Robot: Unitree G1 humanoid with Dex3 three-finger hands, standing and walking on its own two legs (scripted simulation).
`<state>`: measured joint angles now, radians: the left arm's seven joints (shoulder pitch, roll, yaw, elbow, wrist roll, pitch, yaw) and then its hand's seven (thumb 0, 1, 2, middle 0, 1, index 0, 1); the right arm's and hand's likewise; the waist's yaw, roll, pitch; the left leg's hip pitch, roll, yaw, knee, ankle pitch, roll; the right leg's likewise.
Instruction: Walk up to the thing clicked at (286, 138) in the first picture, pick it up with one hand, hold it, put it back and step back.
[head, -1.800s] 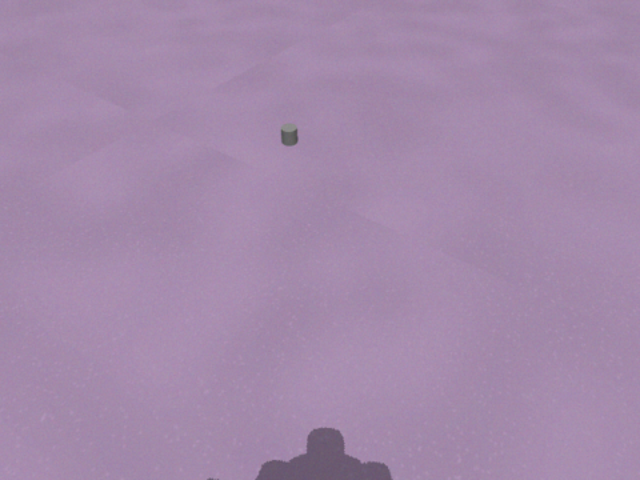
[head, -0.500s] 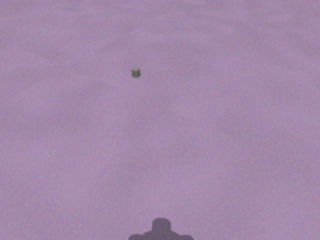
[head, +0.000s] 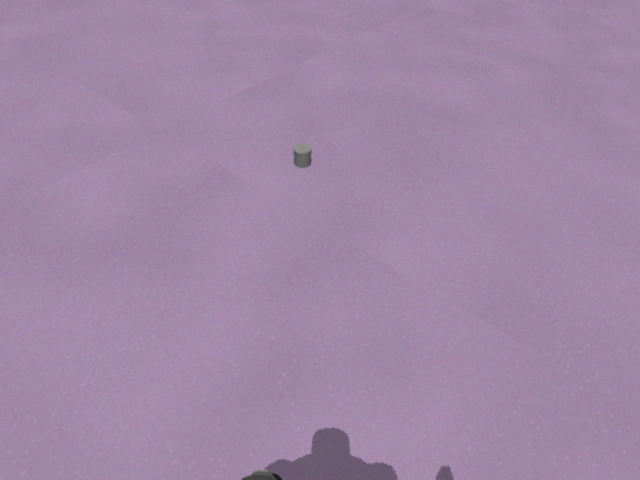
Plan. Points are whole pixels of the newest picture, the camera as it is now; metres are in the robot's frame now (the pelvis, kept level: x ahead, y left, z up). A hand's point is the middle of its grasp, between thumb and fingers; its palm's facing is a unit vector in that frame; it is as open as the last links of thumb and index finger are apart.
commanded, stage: walk up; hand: left
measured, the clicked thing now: (302, 155) +1.77 +0.21 -0.72
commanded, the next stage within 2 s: none
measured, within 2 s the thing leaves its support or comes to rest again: neither
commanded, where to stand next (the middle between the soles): +1.37 -0.02 m, yaw -3 degrees
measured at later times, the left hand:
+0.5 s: hand (193, 314) +0.42 +0.26 -0.12, palm faces -0.08 -0.89 -0.44, open 7.4 cm
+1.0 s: hand (211, 257) +0.58 +0.28 -0.16, palm faces -0.05 -0.93 -0.36, open 7.4 cm
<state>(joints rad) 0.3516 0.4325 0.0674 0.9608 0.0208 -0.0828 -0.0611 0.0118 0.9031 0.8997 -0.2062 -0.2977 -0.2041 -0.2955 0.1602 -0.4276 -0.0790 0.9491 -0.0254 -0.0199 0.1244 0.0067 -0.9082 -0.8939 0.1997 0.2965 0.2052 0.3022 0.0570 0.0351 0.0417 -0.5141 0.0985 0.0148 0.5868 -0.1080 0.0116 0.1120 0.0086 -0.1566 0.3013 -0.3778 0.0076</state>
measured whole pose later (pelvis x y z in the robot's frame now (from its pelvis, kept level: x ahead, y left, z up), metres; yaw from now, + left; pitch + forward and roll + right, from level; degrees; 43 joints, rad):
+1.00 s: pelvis +0.56 -0.01 -0.01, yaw -2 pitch -2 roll -1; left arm 0.34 0.45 0.04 0.93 0.00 -0.05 -0.03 0.01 0.91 0.90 -0.20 -0.30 -0.20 -0.29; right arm 0.18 -0.41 -0.08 0.87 -0.01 -0.08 0.08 0.00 -0.91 -0.89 0.20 0.30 0.21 0.30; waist 0.03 -0.03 0.08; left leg -0.41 0.05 0.10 0.65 -0.21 0.04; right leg -0.25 -0.04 0.01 1.03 -0.45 -0.04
